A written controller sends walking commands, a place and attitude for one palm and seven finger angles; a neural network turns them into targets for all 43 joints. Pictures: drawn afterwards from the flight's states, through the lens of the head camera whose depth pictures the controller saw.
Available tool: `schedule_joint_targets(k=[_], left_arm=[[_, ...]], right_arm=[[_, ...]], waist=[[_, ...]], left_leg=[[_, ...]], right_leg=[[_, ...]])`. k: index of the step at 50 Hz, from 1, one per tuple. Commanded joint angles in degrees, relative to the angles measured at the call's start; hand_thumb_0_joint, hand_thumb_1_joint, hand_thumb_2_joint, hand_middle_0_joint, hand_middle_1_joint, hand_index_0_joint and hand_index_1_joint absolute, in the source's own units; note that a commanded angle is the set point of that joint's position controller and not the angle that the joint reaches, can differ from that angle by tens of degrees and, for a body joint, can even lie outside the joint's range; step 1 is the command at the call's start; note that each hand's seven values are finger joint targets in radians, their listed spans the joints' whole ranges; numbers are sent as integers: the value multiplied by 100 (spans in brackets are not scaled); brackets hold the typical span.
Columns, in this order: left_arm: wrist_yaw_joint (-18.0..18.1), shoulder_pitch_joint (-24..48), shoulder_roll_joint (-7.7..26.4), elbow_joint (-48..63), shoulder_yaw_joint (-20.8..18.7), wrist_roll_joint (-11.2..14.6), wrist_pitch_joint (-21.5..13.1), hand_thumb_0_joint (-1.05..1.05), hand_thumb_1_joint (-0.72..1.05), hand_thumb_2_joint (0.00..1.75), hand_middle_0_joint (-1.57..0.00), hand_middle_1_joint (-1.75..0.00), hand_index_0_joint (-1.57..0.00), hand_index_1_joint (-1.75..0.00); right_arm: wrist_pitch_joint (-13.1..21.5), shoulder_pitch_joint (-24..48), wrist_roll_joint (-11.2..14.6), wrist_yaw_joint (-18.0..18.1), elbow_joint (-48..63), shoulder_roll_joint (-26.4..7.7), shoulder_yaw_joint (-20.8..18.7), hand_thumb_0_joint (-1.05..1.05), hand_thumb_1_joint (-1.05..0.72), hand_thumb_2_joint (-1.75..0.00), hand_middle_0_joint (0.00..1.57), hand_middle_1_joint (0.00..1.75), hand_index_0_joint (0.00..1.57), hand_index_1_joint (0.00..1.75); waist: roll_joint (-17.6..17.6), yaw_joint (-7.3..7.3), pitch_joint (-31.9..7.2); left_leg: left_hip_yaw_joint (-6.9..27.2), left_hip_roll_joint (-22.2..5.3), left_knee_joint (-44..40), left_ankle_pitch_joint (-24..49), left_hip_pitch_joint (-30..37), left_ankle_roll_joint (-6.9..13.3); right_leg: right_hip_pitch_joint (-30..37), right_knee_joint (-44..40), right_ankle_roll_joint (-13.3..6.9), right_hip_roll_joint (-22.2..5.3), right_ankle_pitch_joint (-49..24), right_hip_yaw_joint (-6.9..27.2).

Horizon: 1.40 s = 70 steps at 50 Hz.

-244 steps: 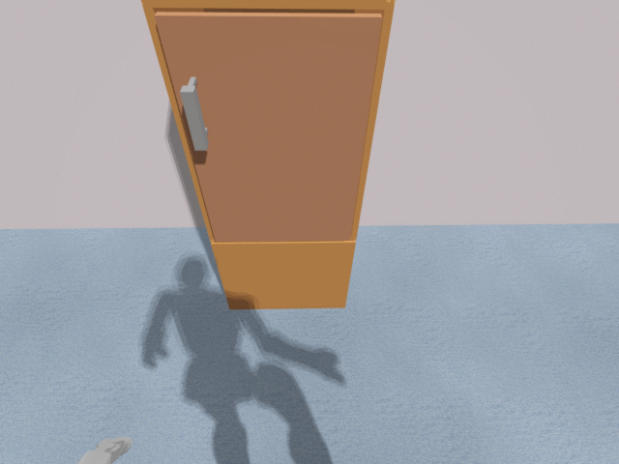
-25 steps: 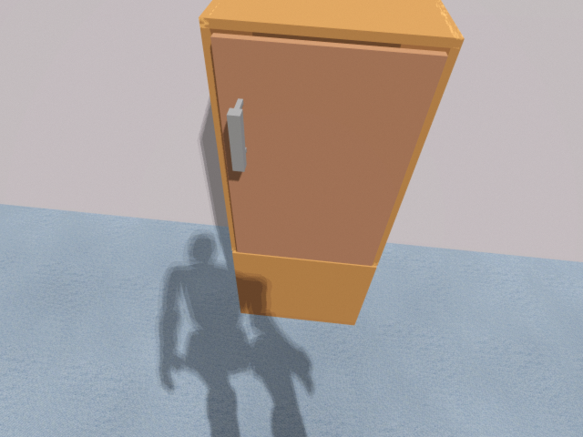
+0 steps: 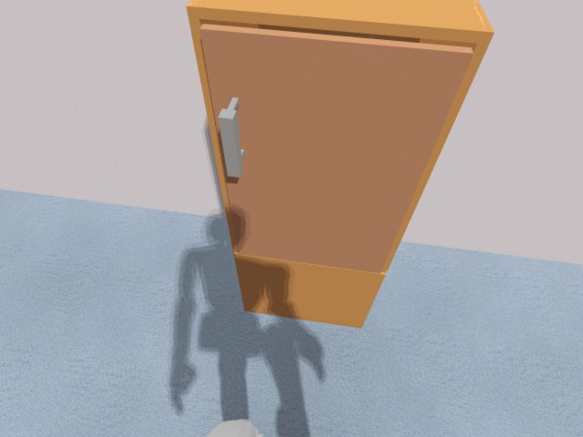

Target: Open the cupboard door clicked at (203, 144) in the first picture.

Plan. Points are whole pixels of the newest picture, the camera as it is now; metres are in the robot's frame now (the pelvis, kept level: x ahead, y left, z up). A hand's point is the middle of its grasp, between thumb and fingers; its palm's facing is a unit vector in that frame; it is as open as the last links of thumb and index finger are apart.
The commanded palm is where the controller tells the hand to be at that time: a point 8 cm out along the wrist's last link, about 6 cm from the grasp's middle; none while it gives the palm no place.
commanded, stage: come to a stop and stand still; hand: left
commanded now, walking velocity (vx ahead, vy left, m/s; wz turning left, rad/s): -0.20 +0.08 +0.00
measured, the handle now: (234, 137) +0.56 +0.17 +0.08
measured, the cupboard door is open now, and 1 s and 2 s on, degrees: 0 0 0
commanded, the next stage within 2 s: look again from close up in 1.54 s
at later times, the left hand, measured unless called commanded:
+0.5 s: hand out of the picture +0.05 +0.17 -0.17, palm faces -0.01 -0.97 -0.25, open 7.3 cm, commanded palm none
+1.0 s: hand out of the picture -0.05 +0.17 -0.18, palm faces +0.05 -0.97 -0.22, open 7.3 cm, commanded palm none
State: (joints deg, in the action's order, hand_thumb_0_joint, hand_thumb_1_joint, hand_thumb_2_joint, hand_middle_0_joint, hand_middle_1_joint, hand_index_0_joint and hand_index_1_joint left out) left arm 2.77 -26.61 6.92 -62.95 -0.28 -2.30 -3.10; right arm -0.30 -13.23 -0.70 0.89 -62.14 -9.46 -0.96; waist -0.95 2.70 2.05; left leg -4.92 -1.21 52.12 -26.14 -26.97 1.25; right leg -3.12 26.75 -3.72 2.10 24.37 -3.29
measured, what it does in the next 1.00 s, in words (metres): steps on the spot: left foot, then right foot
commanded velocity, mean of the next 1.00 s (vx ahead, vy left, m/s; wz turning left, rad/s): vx -0.04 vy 0.00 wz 0.00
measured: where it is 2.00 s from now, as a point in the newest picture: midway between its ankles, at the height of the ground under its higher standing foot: outside the picture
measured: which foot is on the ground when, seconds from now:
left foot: up 0.00-0.06, down 0.08-1.00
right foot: down 0.00-0.10, up 0.12-0.38, down 0.40-1.00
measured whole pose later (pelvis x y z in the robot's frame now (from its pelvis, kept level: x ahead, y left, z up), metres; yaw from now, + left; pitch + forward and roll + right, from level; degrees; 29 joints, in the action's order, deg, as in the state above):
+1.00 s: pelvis -0.08 -0.02 -0.01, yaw +1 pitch -4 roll -1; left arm 1.0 -18.8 10.9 -55.4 -2.1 -1.3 1.2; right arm -3.2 -21.2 -1.7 0.2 -59.2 -9.5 -1.6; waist 1.2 -1.1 1.0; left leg 1.1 -0.3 32.1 -8.6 -25.6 1.5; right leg -16.8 38.3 -2.7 1.3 23.7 -2.3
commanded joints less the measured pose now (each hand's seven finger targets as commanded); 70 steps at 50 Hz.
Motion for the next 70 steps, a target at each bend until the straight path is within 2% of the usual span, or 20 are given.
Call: schedule_joint_targets(k=[1,4,5,6,10,17,19,21,22,25,30,36,43,47,49,51,54,59,64,70], left_arm=[[66,-119,933,158,-142,61,7,0,90,90,-20,-30,-20,-30],[72,-56,938,345,-187,203,81,0,90,90,-20,-30,-20,-30],[97,-235,613,407,-133,288,100,0,90,90,-20,-30,-20,-30],[90,-207,709,524,-164,223,150,0,90,90,-20,-30,-20,-30],[69,-49,368,465,-225,120,460,0,90,90,-20,-30,-20,-30],[-33,66,287,745,-250,58,495,0,90,90,-20,-30,-20,-30],[31,484,1005,1151,-224,36,279,0,90,90,-20,-30,-20,-30],[21,998,1466,1450,-289,16,95,0,90,90,-20,-30,-20,-30],[-16,1219,1581,1427,-299,-36,113,0,90,90,-20,-30,-20,-30],[-13,1529,1239,1493,-235,73,173,0,90,90,-20,-30,-20,-30],[-11,790,1136,1402,-246,72,409,0,90,90,-20,-30,-20,-30],[-34,1256,1299,1475,-300,90,317,0,90,90,-20,-30,-20,-30],[-116,491,1060,1154,-322,124,420,0,90,90,-20,-30,-20,-30],[-185,-467,709,666,-292,110,423,0,90,90,-20,-30,-20,-30],[-166,-582,775,591,-283,96,394,0,90,90,-20,-30,-20,-30],[-87,184,1246,829,-347,39,341,0,90,90,-20,-30,-20,-30],[-49,1806,1304,1254,-371,64,234,0,90,90,-20,-30,-20,-30],[-50,772,1171,792,-294,45,357,0,90,90,-20,-30,-20,-30],[-84,596,682,638,-199,73,423,0,90,90,-20,-30,-20,-30],[-159,270,406,383,-94,108,286,0,90,90,-20,-30,-20,-30]], right_arm=[[237,15,90,43,428,-71,46,0,-90,-90,20,30,20,30],[212,-1071,29,157,317,-686,-154,0,-90,-90,20,30,20,30],[218,-1407,58,182,301,-955,-210,0,-90,-90,20,30,20,30],[180,-1212,133,177,422,-971,-206,0,-90,-90,20,30,20,30],[141,306,-4,172,811,-546,-78,0,-90,-90,20,30,20,30],[-21,351,-112,21,1039,-815,-335,0,-90,-90,20,30,20,30],[0,424,11,-102,1423,-510,-298,0,-90,-90,20,30,20,30],[-47,349,-103,-192,1516,-359,-251,0,-90,-90,20,30,20,30],[-32,86,-94,-210,1480,-264,-273,0,-90,-90,20,30,20,30],[-21,-207,2,-133,1400,-565,-281,0,-90,-90,20,30,20,30],[-59,-145,-131,-92,1350,-912,-273,0,-90,-90,20,30,20,30],[-106,-931,-106,-56,1088,-403,-189,0,-90,-90,20,30,20,30],[42,-558,-100,-15,1045,-1158,-280,0,-90,-90,20,30,20,30],[-11,-61,-115,17,988,-1086,-285,0,-90,-90,20,30,20,30],[-94,-186,-103,3,898,-806,-270,0,-90,-90,20,30,20,30],[-237,-374,-67,-10,969,-300,-265,0,-90,-90,20,30,20,30],[-216,-1062,-65,-76,580,-588,-379,0,-90,-90,20,30,20,30],[-19,-999,-2,-54,612,-142,-143,0,-90,-90,20,30,20,30],[134,-273,-80,94,792,-620,-132,0,-90,-90,20,30,20,30],[112,-173,-59,95,681,-578,-119,0,-90,-90,20,30,20,30]], waist=[[-725,-386,-52],[13,-796,-804],[1137,-773,-1228],[907,-681,-1088],[693,-50,36],[867,-90,-409],[-940,-158,-717],[158,-339,-590],[598,-615,-730],[-1375,-621,-141],[652,-232,1088],[-863,-600,293],[1526,-124,246],[1101,204,-131],[520,145,149],[-1167,-249,422],[-814,-861,254],[-589,-437,356],[1674,-120,407],[293,-15,352]], left_leg=[[-230,317,-1551,1370,741,-47],[794,-743,-1900,5936,3203,641],[2076,-2088,-2303,8396,3533,1551],[1916,-2167,-2596,8392,2948,1813],[1231,-1611,-3357,4585,560,1232],[1411,-1313,-3681,843,225,961],[324,-120,-1479,603,299,38],[305,35,-360,114,186,-107],[91,175,-477,421,859,-139],[379,2,-1437,879,1194,-47],[1750,-538,-3483,-1678,-954,330],[332,108,-995,684,1196,-74],[2581,-961,-4337,-2007,-777,500],[1858,-708,-4192,-1405,-953,408],[1297,-214,-3326,-1086,-852,115],[565,328,-531,436,-188,-234],[571,140,1031,829,843,-108],[94,264,-2572,630,1801,-85],[2282,-1269,-4472,-576,276,684],[1472,-826,-3710,-263,203,515]], right_leg=[[-114,76,-320,-1115,-6632,544],[-1609,1900,289,-642,-4586,196],[-2162,3472,497,-152,51,98],[-1950,4164,338,-142,1258,516],[-1639,3861,462,-503,408,510],[-1078,2042,398,-393,63,-49],[-1253,-406,-15,-1171,261,1556],[-1469,-550,-618,-1996,-1152,2040],[-1755,-112,-509,-1669,-1783,1505],[-2529,50,-64,-1089,-6,908],[-1851,621,220,-241,1187,336],[-3223,-1048,-312,-1327,1931,1564],[-1257,1698,212,26,484,11],[-277,1311,68,78,202,-130],[-462,-145,-124,-298,891,592],[-2501,-2155,-762,-2153,2869,2997],[-3360,-1744,-504,-1574,958,1591],[-2732,-775,-55,-1032,1334,1043],[-1912,1790,309,-424,-156,420],[-951,228,317,-408,-706,402]])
